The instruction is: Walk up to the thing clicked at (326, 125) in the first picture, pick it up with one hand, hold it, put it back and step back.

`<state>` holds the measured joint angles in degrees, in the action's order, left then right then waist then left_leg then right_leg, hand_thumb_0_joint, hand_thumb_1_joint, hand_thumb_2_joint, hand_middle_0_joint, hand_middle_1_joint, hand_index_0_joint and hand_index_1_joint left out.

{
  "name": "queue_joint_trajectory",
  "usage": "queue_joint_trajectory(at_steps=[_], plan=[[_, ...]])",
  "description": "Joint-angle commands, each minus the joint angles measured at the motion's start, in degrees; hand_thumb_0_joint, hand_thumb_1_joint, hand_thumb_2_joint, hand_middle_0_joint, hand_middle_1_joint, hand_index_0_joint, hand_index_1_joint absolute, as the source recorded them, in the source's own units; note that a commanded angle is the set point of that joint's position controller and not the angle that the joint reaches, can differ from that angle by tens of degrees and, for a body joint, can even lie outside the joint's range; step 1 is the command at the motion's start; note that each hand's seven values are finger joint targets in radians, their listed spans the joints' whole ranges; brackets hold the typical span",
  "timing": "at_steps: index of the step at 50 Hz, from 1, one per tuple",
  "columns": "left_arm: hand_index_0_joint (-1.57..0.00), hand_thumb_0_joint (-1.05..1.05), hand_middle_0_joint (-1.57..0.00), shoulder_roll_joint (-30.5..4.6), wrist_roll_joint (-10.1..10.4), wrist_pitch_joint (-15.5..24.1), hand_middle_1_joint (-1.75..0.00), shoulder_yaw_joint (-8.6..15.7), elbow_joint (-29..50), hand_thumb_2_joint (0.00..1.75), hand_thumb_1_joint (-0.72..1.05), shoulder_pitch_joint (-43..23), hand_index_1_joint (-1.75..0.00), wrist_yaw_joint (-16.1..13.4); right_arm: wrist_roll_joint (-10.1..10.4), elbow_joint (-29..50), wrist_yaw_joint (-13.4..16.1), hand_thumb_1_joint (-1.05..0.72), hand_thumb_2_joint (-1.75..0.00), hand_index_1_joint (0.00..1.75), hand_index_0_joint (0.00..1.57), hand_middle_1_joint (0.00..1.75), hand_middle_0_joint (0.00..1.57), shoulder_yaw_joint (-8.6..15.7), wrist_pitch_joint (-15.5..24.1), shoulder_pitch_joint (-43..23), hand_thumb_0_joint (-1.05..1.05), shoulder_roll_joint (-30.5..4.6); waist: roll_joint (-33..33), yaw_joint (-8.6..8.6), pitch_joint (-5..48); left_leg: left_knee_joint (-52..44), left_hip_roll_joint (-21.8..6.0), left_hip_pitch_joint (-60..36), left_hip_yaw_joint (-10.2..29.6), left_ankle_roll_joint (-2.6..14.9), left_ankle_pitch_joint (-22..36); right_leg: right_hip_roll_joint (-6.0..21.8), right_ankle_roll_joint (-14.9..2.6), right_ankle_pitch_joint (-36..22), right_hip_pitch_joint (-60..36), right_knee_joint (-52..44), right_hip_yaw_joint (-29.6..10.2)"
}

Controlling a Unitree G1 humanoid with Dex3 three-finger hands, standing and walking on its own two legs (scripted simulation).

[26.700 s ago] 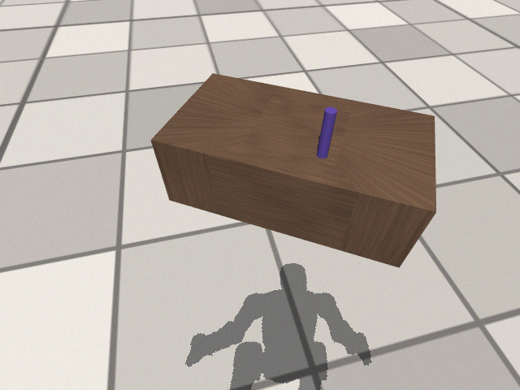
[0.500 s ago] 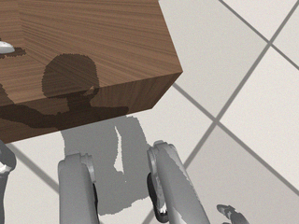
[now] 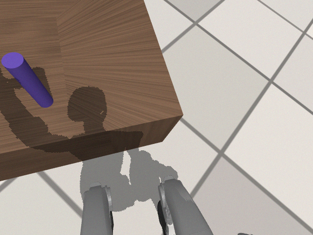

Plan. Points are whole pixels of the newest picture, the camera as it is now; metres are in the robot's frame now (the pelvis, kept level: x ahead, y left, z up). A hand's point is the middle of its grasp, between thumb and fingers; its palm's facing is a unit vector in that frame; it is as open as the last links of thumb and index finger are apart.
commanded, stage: home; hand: left
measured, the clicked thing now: (32, 84) +0.54 +0.28 -0.10
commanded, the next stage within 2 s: none
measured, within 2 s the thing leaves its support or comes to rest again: neither
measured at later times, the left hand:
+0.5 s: hand out of the picture +0.37 +0.33 +0.07, palm faces +0.31 -0.86 -0.40, open 17.2 cm
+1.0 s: hand out of the picture +0.19 +0.18 +0.07, palm faces +0.24 -0.94 -0.24, open 17.4 cm
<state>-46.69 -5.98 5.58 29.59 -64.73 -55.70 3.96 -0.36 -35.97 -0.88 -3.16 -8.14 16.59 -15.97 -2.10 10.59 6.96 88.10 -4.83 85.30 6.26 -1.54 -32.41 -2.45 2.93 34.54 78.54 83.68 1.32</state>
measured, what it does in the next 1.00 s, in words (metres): rises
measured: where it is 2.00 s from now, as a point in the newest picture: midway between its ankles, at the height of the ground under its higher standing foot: outside the picture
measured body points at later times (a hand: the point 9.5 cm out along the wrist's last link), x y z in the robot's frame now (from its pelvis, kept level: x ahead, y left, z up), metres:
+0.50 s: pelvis +0.03 +0.02 +0.12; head +0.11 +0.05 +0.56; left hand +0.35 +0.38 +0.09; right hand +0.11 -0.25 +0.01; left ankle +0.06 +0.13 -0.56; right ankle +0.04 -0.15 -0.56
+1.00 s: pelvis +0.05 -0.01 +0.14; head +0.07 -0.01 +0.59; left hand +0.18 +0.23 +0.08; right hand +0.24 -0.23 +0.06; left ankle +0.06 +0.13 -0.56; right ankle +0.04 -0.15 -0.56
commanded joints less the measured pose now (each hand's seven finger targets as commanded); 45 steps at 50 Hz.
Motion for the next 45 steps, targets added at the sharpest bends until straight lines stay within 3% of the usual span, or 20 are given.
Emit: queue_joint_trajectory(at_steps=[1, 2, 4, 6, 7, 9, 10, 13, 14, 16, 19, 24, 27, 29, 34, 35, 36, 39, 41, 45], plan=[[-0.06, 0.00, -0.06, -27.46, -1.66, 2.17, -0.07, 4.98, 14.35, 0.10, -0.47, -19.57, -0.07, -5.29, 0.45, 3.06, 0.84, -0.90, -0.90, 0.30, 0.20, 0.30, 0.20, 3.57, -0.51, 10.06, 0.00, -11.02, -12.73, -3.55, 36.22, -16.71, 0.92, -37.79, -2.19, 2.68, 22.80, -0.52, -3.91, -21.25, -22.51, -16.67, 1.58], [-0.06, 0.00, -0.06, -27.70, -1.75, 2.16, -0.07, 5.17, 15.12, 0.11, -0.46, -20.89, -0.07, -6.15, 0.50, 2.89, 1.05, -0.89, -0.90, 0.30, 0.20, 0.30, 0.20, 3.68, -0.50, 10.26, 0.00, -11.17, -13.54, -2.72, 35.29, -18.43, 0.74, -39.91, -1.87, 2.47, 22.64, -0.51, -4.04, -20.88, -22.53, -17.66, 1.70], [-0.06, 0.00, -0.06, -23.74, -1.88, 2.14, -0.07, 3.27, 12.05, 0.10, -0.47, -20.06, -0.07, -7.59, 0.22, 2.38, 1.36, -0.89, -0.90, 0.30, 0.20, 0.30, 0.20, 3.94, -0.18, 10.09, 0.00, -11.10, -15.11, -1.29, 31.57, -21.22, 0.64, -43.78, -1.51, 2.07, 22.28, -0.47, -4.28, -19.63, -20.83, -20.07, 1.88], [-0.06, 0.00, -0.06, -20.50, -1.92, 2.02, -0.06, 1.58, 8.39, 0.08, -0.51, -17.01, -0.06, -8.54, 0.01, 2.48, 1.66, -0.90, -0.90, 0.30, 0.20, 0.30, 0.20, 4.25, 0.58, 9.67, 0.00, -11.47, -15.50, -1.28, 27.07, -24.19, 0.63, -46.03, -1.46, 1.58, 21.40, -0.40, -4.54, -18.14, -20.65, -22.79, 2.14], [-0.06, 0.00, -0.06, -16.35, -1.94, 1.53, -0.06, -0.74, 2.58, 0.08, -0.51, -12.41, -0.06, -8.46, -0.16, 0.06, 1.67, -0.89, -0.90, 0.30, 0.20, 0.30, 0.20, 4.32, 0.70, 11.08, 0.00, -11.12, -14.15, -0.95, 23.02, -25.36, 0.61, -45.27, -1.75, 1.49, 20.22, -0.47, -4.57, -17.27, -20.07, -24.26, 2.22], [-0.06, 0.00, -0.06, -12.31, -1.64, 1.09, -0.07, -3.36, 0.17, 0.08, -0.51, -8.02, -0.07, -8.43, -0.17, -0.17, 1.64, -0.89, -0.90, 0.30, 0.20, 0.30, 0.20, 4.67, 1.19, 11.04, 0.00, -11.21, -12.97, -1.38, 18.67, -27.70, 0.26, -46.15, -1.72, 1.14, 19.50, -0.43, -4.68, -16.82, -20.35, -26.36, 2.62], [-0.06, 0.00, -0.07, -13.74, -1.20, 1.09, -0.07, -2.38, 4.01, 0.09, -0.50, -8.36, -0.07, -8.64, 0.13, 1.34, 1.68, -0.90, -0.90, 0.30, 0.20, 0.30, 0.20, 5.17, 1.43, 10.45, 0.00, -11.85, -14.26, -2.32, 20.25, -28.99, 0.04, -48.42, -1.42, 0.72, 20.43, -0.24, -4.85, -17.15, -21.25, -26.90, 2.75], [-0.07, 0.00, -0.07, -5.74, -0.22, 0.09, -0.07, -8.21, 5.41, 0.11, -0.47, -5.17, -0.07, -8.09, 0.70, 3.03, 1.80, -0.89, -0.90, 0.30, 0.20, 0.30, 0.20, 5.80, 2.02, 9.73, 0.00, -11.76, -13.37, -2.07, 20.27, -32.38, -0.07, -52.59, -1.89, 0.20, 21.48, -0.52, -4.98, -18.46, -24.61, -29.99, 3.44], [-0.06, 0.00, -0.06, -3.42, 0.05, -0.62, -0.07, -8.45, 2.44, 0.10, -0.47, 3.14, -0.07, -8.19, 1.06, 3.19, 1.85, -0.89, -0.90, 0.30, 0.20, 0.30, 0.20, 5.89, 2.20, 9.73, 0.00, -11.30, -10.03, -2.75, 19.77, -33.29, -0.05, -52.70, -1.95, 0.35, 22.28, -0.54, -4.72, -19.89, -27.20, -31.11, 3.59], [-0.06, 0.00, -0.06, -3.18, 0.78, -1.14, -0.06, -9.46, 8.28, 0.09, -0.49, 2.87, -0.06, -8.52, 1.80, 3.35, 2.29, -0.89, -0.90, 0.30, 0.20, 0.30, 0.20, 6.78, 2.67, 9.33, 0.00, -11.82, -8.99, -3.51, 20.62, -35.09, 0.36, -54.00, -2.71, 0.35, 23.13, -0.45, -4.79, -20.97, -31.04, -33.04, 3.36], [-0.05, 0.00, -0.05, 0.21, 2.17, -1.83, -0.06, -11.17, 17.47, 0.08, -0.51, 10.75, -0.06, -8.82, 2.59, 4.83, 3.07, -0.89, -0.90, 0.30, 0.20, 0.30, 0.20, 7.16, 3.08, 8.39, 0.00, -10.91, -8.30, -4.93, 25.41, -37.37, 0.92, -59.61, -3.39, 0.30, 27.93, -0.31, -4.56, -24.82, -37.67, -35.61, 3.19], [-0.05, 0.00, -0.05, 2.34, 4.03, -2.25, -0.06, -9.95, 30.93, 0.07, -0.52, 22.51, -0.06, -12.00, 3.35, 6.28, 5.40, -0.89, -0.90, 0.30, 0.20, 0.30, 0.20, 6.69, 3.96, 4.42, 0.00, -8.45, -7.47, -7.58, 17.68, -43.94, 1.79, -59.42, -4.09, 0.26, 23.12, -0.02, -4.32, -23.42, -44.31, -40.10, 2.55], [-0.05, 0.00, -0.05, 8.39, 5.03, -2.84, -0.06, -12.35, 33.21, 0.08, -0.52, 31.61, -0.06, -13.09, 3.52, 8.03, 6.55, -0.90, -0.90, 0.30, 0.20, 0.30, 0.20, 5.75, 5.01, 1.52, 0.00, -6.90, -6.64, -7.77, 11.98, -46.10, 2.07, -58.24, -4.61, 0.56, 19.68, 0.02, -4.31, -20.96, -45.08, -41.55, 2.21], [-0.05, 0.00, -0.05, 10.41, 5.53, -2.67, -0.05, -13.11, 38.51, 0.06, -0.54, 34.64, -0.05, -13.49, 3.25, 8.84, 7.28, -0.89, -0.90, 0.30, 0.20, 0.30, 0.20, 5.60, 5.65, 0.10, 0.00, -6.09, -8.41, -8.36, 11.31, -46.74, 2.52, -59.33, -5.67, 0.54, 20.28, 0.25, -4.35, -21.39, -46.46, -42.27, 1.84], [-0.05, 0.00, -0.05, 20.33, 6.87, -4.01, -0.05, -18.94, 45.21, 0.06, -0.54, 48.54, -0.05, -13.53, 2.77, 10.45, 8.11, -0.89, -0.90, 0.30, 0.20, 0.30, 0.20, 5.50, 7.11, -2.44, 0.00, -4.68, -7.00, -8.87, 9.48, -48.94, 2.50, -62.47, -5.98, 0.21, 20.22, 0.27, -4.07, -21.06, -49.11, -43.73, 2.32], [-0.05, 0.00, -0.05, 20.06, 7.19, -4.05, -0.05, -19.53, 49.96, 0.06, -0.55, 48.16, -0.05, -13.59, 2.85, 10.48, 8.19, -0.89, -0.90, 0.30, 0.20, 0.30, 0.20, 5.47, 7.31, -2.72, 0.00, -4.57, -7.10, -9.16, 9.66, -49.23, 2.58, -63.33, -6.01, 0.10, 20.45, 0.31, -4.05, -21.16, -49.39, -43.75, 2.50], [-0.05, 0.00, -0.05, 23.78, 7.40, -4.65, -0.05, -22.12, 48.65, 0.06, -0.55, 53.63, -0.05, -13.30, 2.83, 10.84, 8.10, -0.89, -0.90, 0.30, 0.20, 0.30, 0.20, 5.29, 7.53, -3.45, 0.00, -4.19, -5.25, -8.79, 7.88, -49.63, 2.47, -63.12, -5.76, 0.06, 19.63, 0.20, -3.92, -20.51, -49.46, -44.10, 2.81], [-0.05, 0.00, -0.05, 29.56, 8.01, -6.21, -0.05, -26.17, 49.47, 0.06, -0.55, 63.35, -0.05, -12.71, 2.77, 11.38, 8.05, -0.90, -0.90, 0.30, 0.20, 0.30, 0.20, 5.32, 8.21, -4.89, 0.00, -3.63, 0.46, -8.43, 5.50, -48.88, 2.73, -62.02, -6.47, 0.65, 21.96, 0.19, -3.30, -22.38, -50.48, -44.54, 2.93], [-0.05, 0.00, -0.05, 28.29, 8.05, -6.28, -0.05, -26.47, 57.95, 0.07, -0.53, 63.52, -0.06, -12.55, 2.75, 12.04, 8.25, -0.90, -0.90, 0.30, 0.20, 0.30, 0.20, 5.34, 8.50, -5.77, 0.00, -3.51, 1.44, -8.74, 7.89, -47.84, 3.19, -62.71, -6.97, 1.09, 24.05, 0.76, -2.86, -25.01, -52.04, -44.53, 2.47], [-0.05, 0.00, -0.05, 27.54, 7.90, -7.59, -0.05, -26.27, 62.26, 0.05, -0.56, 68.58, -0.05, -12.52, 2.59, 12.71, 8.68, -0.90, -0.90, 0.30, 0.20, 0.30, 0.20, 4.96, 9.30, -6.88, 0.00, -3.01, 3.53, -8.56, 5.41, -46.62, 3.84, -61.81, -7.98, 1.74, 23.44, 1.47, -1.89, -25.93, -52.00, -45.24, 1.63]])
